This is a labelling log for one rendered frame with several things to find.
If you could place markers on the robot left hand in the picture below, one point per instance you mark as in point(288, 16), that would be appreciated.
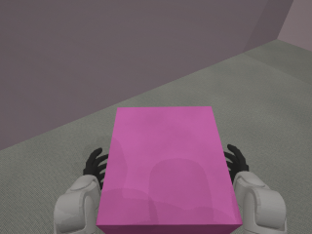
point(93, 168)

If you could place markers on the left robot forearm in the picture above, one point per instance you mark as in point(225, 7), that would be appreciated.
point(74, 211)

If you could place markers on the right robot forearm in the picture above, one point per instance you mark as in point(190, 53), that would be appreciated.
point(264, 210)

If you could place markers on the robot right hand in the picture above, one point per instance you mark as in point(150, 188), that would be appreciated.
point(238, 162)

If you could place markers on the carton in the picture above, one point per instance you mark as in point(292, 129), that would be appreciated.
point(166, 173)

